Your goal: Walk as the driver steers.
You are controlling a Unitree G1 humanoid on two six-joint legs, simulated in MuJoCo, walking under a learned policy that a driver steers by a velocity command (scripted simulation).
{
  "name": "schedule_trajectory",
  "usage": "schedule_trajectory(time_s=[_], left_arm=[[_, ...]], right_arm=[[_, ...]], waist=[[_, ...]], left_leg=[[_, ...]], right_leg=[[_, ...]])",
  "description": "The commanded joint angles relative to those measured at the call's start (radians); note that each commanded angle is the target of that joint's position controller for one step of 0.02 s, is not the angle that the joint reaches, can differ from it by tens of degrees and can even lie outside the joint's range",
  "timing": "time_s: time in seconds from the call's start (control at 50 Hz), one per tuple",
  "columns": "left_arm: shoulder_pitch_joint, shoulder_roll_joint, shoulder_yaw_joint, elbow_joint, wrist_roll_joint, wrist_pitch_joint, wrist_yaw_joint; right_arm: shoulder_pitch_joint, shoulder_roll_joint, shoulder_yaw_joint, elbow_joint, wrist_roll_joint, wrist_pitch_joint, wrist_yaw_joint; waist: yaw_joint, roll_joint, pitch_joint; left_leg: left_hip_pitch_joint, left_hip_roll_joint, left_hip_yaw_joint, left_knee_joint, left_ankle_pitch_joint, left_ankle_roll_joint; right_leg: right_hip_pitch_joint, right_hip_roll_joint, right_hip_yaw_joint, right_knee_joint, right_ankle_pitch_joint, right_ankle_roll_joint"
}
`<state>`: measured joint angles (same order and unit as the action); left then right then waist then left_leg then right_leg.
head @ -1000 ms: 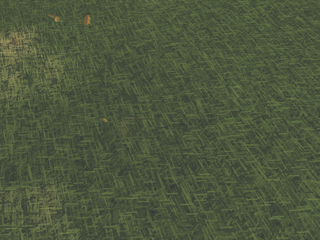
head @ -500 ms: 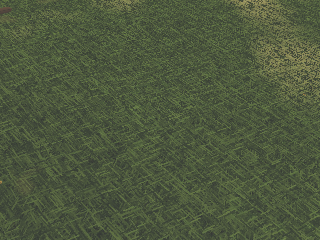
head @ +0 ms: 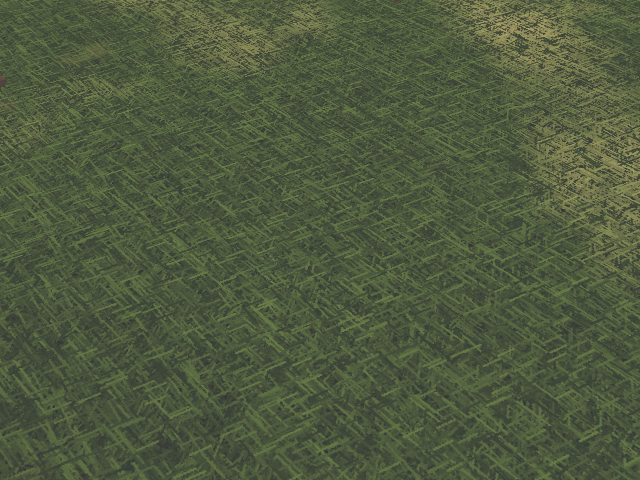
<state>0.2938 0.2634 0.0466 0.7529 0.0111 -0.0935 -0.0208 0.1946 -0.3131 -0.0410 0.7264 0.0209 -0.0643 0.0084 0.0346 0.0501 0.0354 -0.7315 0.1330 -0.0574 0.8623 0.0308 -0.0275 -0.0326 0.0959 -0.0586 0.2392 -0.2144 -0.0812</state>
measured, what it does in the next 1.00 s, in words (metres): walks ahead, turning left: left foot, then right foot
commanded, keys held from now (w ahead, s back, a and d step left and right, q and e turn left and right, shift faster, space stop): w+q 0.02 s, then q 0.34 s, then w+q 0.38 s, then q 0.04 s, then no key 0.22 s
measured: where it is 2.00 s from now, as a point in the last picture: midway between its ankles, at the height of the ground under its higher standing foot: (247, 409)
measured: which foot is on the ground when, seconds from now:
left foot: up 0.00-0.16, down 0.18-0.66, up 0.68-1.00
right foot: down 0.00-0.18, up 0.20-0.64, down 0.66-1.00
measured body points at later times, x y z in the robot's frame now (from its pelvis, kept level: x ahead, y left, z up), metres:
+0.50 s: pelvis +0.22 +0.04 -0.01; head +0.26 +0.07 +0.44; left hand +0.30 +0.34 -0.12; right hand +0.43 -0.20 -0.09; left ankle +0.27 +0.12 -0.74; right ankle +0.33 -0.13 -0.69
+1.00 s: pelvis +0.38 +0.05 +0.00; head +0.42 +0.06 +0.44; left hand +0.25 +0.31 -0.12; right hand +0.69 -0.03 -0.09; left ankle +0.41 +0.23 -0.71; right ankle +0.37 -0.10 -0.74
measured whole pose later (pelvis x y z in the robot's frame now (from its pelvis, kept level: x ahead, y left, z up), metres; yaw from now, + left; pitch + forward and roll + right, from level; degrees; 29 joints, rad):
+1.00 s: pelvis +0.38 +0.05 +0.00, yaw +31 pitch +2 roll +0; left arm 0.34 0.28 0.04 0.81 -0.01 -0.04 0.02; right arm 0.11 -0.28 -0.05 0.58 0.01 -0.01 0.03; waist 0.09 0.04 0.04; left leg -0.58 0.02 -0.03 0.70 -0.14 -0.04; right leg -0.07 -0.03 -0.06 0.36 -0.32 0.01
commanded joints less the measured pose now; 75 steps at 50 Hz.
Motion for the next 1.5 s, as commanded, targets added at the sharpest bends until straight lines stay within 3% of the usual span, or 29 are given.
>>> schedule_trajectory(time_s=[0.02, 0.12, 0.18, 0.2, 0.22, 0.24, 0.26, 0.28, 0.34, 0.48, 0.58, 0.64, 0.68, 0.7, 0.74, 0.78, 0.9, 1.0, 1.06, 1.08, 1.1, 1.12, 1.18, 1.28, 1.36, 1.38, 1.42, 1.46, 1.5], left_arm=[[-0.024, 0.16, 0.038, -0.042, -0.004, -0.021, 0.011], [-0.016, 0.194, 0.046, -0.009, -0.015, 0.027, 0.037], [-0.058, 0.202, 0.048, -0.032, -0.019, 0.057, 0.06], [-0.019, 0.159, 0.03, -0.056, 0.003, 0.05, 0.062], [0.168, 0.048, -0.007, -0.067, 0.032, 0.036, 0.035], [0.105, 0.175, 0.01, -0.039, 0.012, 0.026, 0.017], [-0.007, 0.195, 0.018, -0.079, -0.024, 0.027, 0.013], [-0.059, 0.178, 0.012, -0.095, -0.017, 0.034, 0.024], [-0.04, 0.163, 0.017, -0.091, -0.006, 0.071, 0.045], [-0.118, 0.126, 0.006, -0.103, -0.008, 0.065, 0.048], [-0.184, 0.135, 0.014, -0.122, -0.022, 0.018, 0.031], [-0.103, 0.135, 0.03, -0.099, -0.033, -0.004, 0.026], [0.058, 0.231, 0.058, -0.073, -0.004, -0.005, 0.04], [0.095, 0.293, 0.078, -0.051, 0.021, -0.001, 0.028], [0.017, 0.185, 0.054, -0.075, -0.012, -0.001, 0.033], [-0.028, 0.146, 0.038, -0.083, -0.009, 0.01, 0.043], [-0.02, 0.172, 0.037, -0.031, -0.01, 0.034, 0.049], [0.014, 0.217, 0.047, 0.016, -0.038, 0.046, 0.039], [0.023, 0.181, 0.034, 0.033, -0.039, 0.031, 0.034], [0.049, 0.118, 0.008, 0.002, 0.006, 0.016, 0.028], [0.151, 0.06, -0.023, 0.026, 0.014, 0.017, 0.017], [0.108, 0.153, 0.005, 0.046, -0.012, 0.038, 0.015], [0.002, 0.139, 0.01, 0.028, -0.014, 0.086, 0.042], [0.047, 0.082, -0.001, 0.055, -0.003, 0.109, 0.06], [0.05, 0.104, 0.008, 0.05, 0.014, 0.096, 0.048], [0.057, 0.125, 0.011, 0.039, 0.006, 0.088, 0.052], [0.116, 0.235, 0.045, 0.064, -0.005, 0.07, 0.055], [0.07, 0.194, 0.034, 0.05, 0.011, 0.04, 0.057], [0.06, 0.147, 0.027, 0.047, -0.021, 0.021, 0.052]], right_arm=[[-0.085, -0.029, 0.0, -0.078, 0.003, -0.017, 0.016], [-0.116, -0.05, -0.01, -0.135, -0.017, -0.029, 0.062], [0.147, -0.143, -0.06, -0.093, -0.02, -0.02, 0.054], [0.227, -0.216, -0.077, -0.094, -0.023, -0.013, 0.034], [0.16, -0.286, -0.076, -0.129, -0.041, -0.014, 0.029], [0.189, -0.206, -0.067, -0.159, -0.036, 0.0, 0.027], [0.117, -0.171, -0.056, -0.172, -0.029, 0.009, 0.022], [0.066, -0.139, -0.05, -0.172, -0.011, 0.021, 0.016], [-0.012, -0.13, -0.047, -0.192, -0.028, 0.04, 0.003], [-0.021, -0.162, -0.062, -0.197, -0.009, 0.057, -0.033], [0.029, -0.165, -0.064, -0.185, -0.006, 0.062, -0.028], [0.01, -0.133, -0.052, -0.187, -0.003, 0.069, -0.024], [0.013, -0.008, -0.016, -0.204, -0.005, 0.061, -0.022], [-0.022, -0.047, -0.024, -0.263, 0.004, 0.043, -0.018], [-0.013, -0.132, -0.051, -0.23, -0.003, 0.038, -0.012], [-0.011, -0.114, -0.055, -0.216, -0.01, 0.045, -0.006], [-0.083, 0.0, -0.017, -0.233, -0.014, 0.043, 0.009], [-0.135, -0.025, -0.024, -0.231, -0.013, 0.037, 0.028], [0.019, -0.096, -0.055, -0.18, -0.027, 0.03, 0.011], [0.118, -0.181, -0.067, -0.18, -0.058, 0.036, -0.007], [0.098, -0.131, -0.041, -0.171, -0.064, 0.042, -0.008], [0.094, -0.061, -0.027, -0.16, -0.043, 0.049, 0.001], [-0.08, -0.052, -0.02, -0.15, -0.025, 0.05, 0.006], [-0.14, -0.041, -0.023, -0.117, -0.042, 0.057, -0.006], [-0.097, -0.069, -0.03, -0.065, -0.021, 0.07, -0.013], [-0.108, -0.051, -0.024, -0.066, -0.017, 0.068, -0.014], [-0.174, -0.008, -0.019, -0.103, 0.006, 0.037, -0.016], [-0.165, -0.065, -0.048, -0.102, 0.015, 0.011, -0.015], [-0.128, -0.041, -0.047, -0.075, -0.003, -0.002, -0.004]], waist=[[0.029, -0.082, 0.053], [0.016, -0.102, 0.019], [-0.128, -0.112, -0.148], [-0.149, 0.021, -0.256], [-0.009, 0.239, -0.419], [-0.118, 0.067, -0.567], [-0.115, 0.024, -0.426], [-0.088, -0.071, -0.282], [-0.01, -0.012, -0.139], [-0.041, 0.079, -0.157], [-0.076, 0.106, -0.129], [-0.006, 0.094, -0.096], [0.044, -0.122, -0.142], [0.033, -0.288, -0.061], [0.02, -0.205, 0.022], [0.009, -0.18, 0.042], [0.014, -0.184, -0.028], [0.022, -0.199, -0.061], [-0.068, -0.132, -0.15], [-0.081, 0.035, -0.301], [-0.045, 0.201, -0.45], [-0.077, 0.101, -0.426], [-0.024, 0.04, -0.162], [0.006, 0.097, -0.148], [0.014, 0.103, -0.064], [0.023, 0.048, -0.003], [0.055, -0.299, 0.087], [0.032, -0.281, 0.125], [0.022, -0.203, 0.069]], left_leg=[[0.098, -0.032, 0.029, -0.162, 0.154, 0.015], [0.101, -0.102, 0.093, -0.287, 0.026, 0.067], [0.425, -0.2, 0.129, -0.359, 0.004, 0.128], [0.7, -0.055, -0.063, -0.344, 0.383, 0.191], [1.073, 0.24, -0.548, -0.295, 0.674, 0.436], [1.084, 0.226, -0.602, -0.375, 0.514, 0.443], [0.971, 0.183, -0.477, -0.413, 0.388, 0.396], [0.811, 0.131, -0.398, -0.452, 0.277, 0.349], [0.483, 0.046, -0.305, -0.545, 0.177, 0.316], [0.403, -0.027, -0.334, -0.601, -0.431, 0.278], [0.438, -0.022, -0.418, -0.566, -0.53, 0.257], [0.349, -0.067, -0.435, -0.501, -0.608, 0.213], [0.085, -0.219, -0.213, -0.11, -0.653, 0.095], [-0.125, -0.237, -0.12, 0.057, -0.622, 0.083], [-0.193, -0.142, -0.108, 0.203, -0.471, 0.047], [-0.16, -0.116, -0.085, 0.248, -0.368, 0.011], [0.08, -0.121, 0.036, 0.014, -0.215, -0.039], [0.268, -0.148, 0.073, -0.26, -0.153, 0.017], [0.597, -0.145, 0.054, -0.469, 0.146, 0.107], [0.914, 0.089, -0.178, -0.341, 0.67, 0.202], [1.024, 0.297, -0.411, -0.354, 0.794, 0.397], [0.918, 0.234, -0.37, -0.401, 0.587, 0.378], [0.617, 0.109, -0.21, -0.497, 0.24, 0.267], [0.419, 0.049, -0.119, -0.543, -0.003, 0.249], [0.266, -0.005, -0.15, -0.576, -0.756, 0.153], [0.225, -0.03, -0.139, -0.507, -0.778, 0.126], [0.121, -0.2, 0.112, -0.118, -0.535, 0.03], [-0.023, -0.124, 0.01, 0.122, -0.506, 0.055], [-0.071, -0.089, 0.007, 0.098, -0.408, 0.066]], right_leg=[[-0.109, -0.263, 0.028, -0.133, 0.287, -0.102], [0.087, -0.308, -0.02, 0.069, 0.715, -0.058], [0.057, -0.255, -0.058, 0.478, 0.906, 0.012], [-0.146, -0.177, -0.075, 0.789, 0.518, 0.066], [-0.553, 0.021, 0.037, 1.179, -0.485, 0.137], [-0.568, -0.011, 0.208, 1.258, -0.449, 0.13], [-0.622, -0.059, 0.205, 1.223, -0.368, 0.115], [-0.65, -0.095, 0.175, 1.143, -0.3, 0.117], [-0.517, -0.12, 0.158, 0.973, -0.221, 0.14], [-0.479, -0.108, 0.153, 0.602, -0.037, 0.173], [-0.403, -0.074, 0.151, 0.398, -0.055, 0.14], [-0.19, -0.077, 0.13, 0.2, -0.001, 0.096], [0.104, -0.365, 0.428, 0.07, -0.224, -0.025], [0.081, -0.498, 0.729, -0.028, -0.441, -0.126], [0.048, -0.442, 0.601, -0.023, -0.436, -0.109], [0.014, -0.374, 0.409, -0.016, -0.109, -0.067], [-0.07, -0.288, 0.101, 0.037, 0.552, -0.081], [-0.033, -0.32, 0.105, 0.111, 0.587, -0.067], [-0.094, -0.247, 0.062, 0.344, 0.588, 0.008], [-0.312, -0.188, 0.027, 0.586, 0.201, 0.072], [-0.444, -0.121, 0.096, 0.795, -0.467, 0.13], [-0.431, -0.157, 0.158, 0.851, -0.483, 0.149], [-0.446, -0.192, 0.124, 0.74, -0.378, 0.174], [-0.204, -0.155, 0.078, 0.486, -0.133, 0.173], [-0.103, -0.104, 0.015, 0.367, -0.14, 0.087], [-0.136, -0.161, 0.1, 0.257, -0.268, 0.036], [-0.192, -0.372, 0.482, -0.08, -0.659, -0.119], [-0.128, -0.459, 0.615, -0.126, -0.523, -0.168], [0.003, -0.407, 0.492, -0.092, -0.353, -0.125]])
Keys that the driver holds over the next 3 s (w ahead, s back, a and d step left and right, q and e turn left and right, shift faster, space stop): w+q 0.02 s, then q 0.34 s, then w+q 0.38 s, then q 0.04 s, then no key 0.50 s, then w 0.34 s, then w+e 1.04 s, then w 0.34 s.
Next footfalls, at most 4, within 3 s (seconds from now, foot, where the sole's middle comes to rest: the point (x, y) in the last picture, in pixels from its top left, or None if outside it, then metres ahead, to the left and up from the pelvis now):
0.18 left None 0.31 0.13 -0.78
0.66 right None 0.40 -0.08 -0.78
1.06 left None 0.46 0.24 -0.78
1.38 right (344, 450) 0.55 0.02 -0.78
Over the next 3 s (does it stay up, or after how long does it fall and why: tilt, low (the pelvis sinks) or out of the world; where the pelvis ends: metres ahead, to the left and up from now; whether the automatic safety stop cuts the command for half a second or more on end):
stays up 1.15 0.39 0.00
